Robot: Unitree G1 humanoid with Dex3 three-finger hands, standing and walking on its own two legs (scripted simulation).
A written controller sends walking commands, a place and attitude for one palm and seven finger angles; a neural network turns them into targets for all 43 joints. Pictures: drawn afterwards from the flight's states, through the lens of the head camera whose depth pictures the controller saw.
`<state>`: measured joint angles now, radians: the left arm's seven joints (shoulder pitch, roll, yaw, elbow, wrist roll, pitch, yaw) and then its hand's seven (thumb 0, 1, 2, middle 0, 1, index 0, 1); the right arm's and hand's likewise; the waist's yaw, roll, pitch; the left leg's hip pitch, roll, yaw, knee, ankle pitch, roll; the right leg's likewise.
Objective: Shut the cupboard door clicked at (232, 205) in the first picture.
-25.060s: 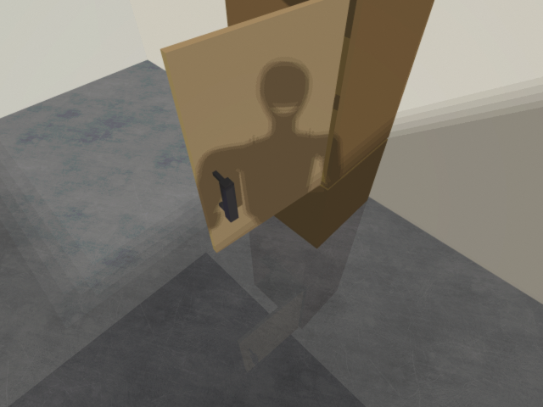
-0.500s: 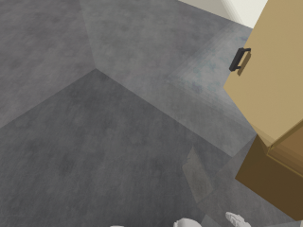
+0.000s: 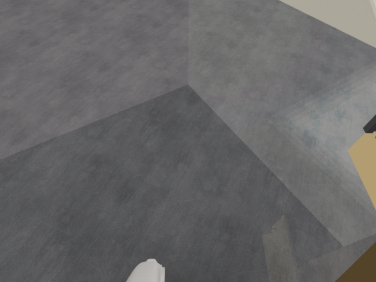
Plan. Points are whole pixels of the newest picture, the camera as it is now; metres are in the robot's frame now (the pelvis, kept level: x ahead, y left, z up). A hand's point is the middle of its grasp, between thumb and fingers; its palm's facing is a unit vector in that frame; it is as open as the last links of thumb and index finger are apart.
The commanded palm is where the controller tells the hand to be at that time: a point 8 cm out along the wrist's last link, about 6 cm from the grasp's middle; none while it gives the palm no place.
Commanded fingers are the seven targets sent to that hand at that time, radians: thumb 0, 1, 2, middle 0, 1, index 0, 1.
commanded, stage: walk to a spot facing it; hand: left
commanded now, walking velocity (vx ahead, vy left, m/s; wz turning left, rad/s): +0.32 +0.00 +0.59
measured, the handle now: out of the picture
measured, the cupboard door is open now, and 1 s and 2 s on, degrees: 56 56 56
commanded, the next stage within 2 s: turn to face it in 0.98 s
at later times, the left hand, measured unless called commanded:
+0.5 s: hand (97, 218) +0.28 +0.27 -0.15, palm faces +0.18 -0.96 -0.20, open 7.4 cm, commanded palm none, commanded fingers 0.00 0.90 0.90 -0.20 -0.30 -0.20 -0.30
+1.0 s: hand (118, 201) +0.34 +0.23 -0.17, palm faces +0.44 -0.87 -0.22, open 7.2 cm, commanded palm none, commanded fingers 0.00 0.90 0.90 -0.20 -0.30 -0.20 -0.30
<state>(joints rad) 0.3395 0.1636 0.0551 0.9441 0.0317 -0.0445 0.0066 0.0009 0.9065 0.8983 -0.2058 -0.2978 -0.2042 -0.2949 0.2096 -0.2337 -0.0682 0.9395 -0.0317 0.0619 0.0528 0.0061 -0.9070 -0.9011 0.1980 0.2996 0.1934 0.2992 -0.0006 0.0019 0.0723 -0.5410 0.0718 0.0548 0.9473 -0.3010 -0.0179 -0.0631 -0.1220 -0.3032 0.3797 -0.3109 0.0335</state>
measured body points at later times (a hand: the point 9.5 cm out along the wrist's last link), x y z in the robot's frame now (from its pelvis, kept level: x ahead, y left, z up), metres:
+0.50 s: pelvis +0.18 +0.05 +0.00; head +0.20 +0.06 +0.45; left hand +0.27 +0.32 -0.13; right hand +0.21 -0.17 -0.15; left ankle +0.11 +0.13 -0.74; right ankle +0.32 -0.09 -0.68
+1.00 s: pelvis +0.40 +0.05 +0.00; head +0.44 +0.07 +0.44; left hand +0.32 +0.27 -0.16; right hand +0.58 -0.16 -0.14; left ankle +0.45 +0.19 -0.69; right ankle +0.39 -0.06 -0.74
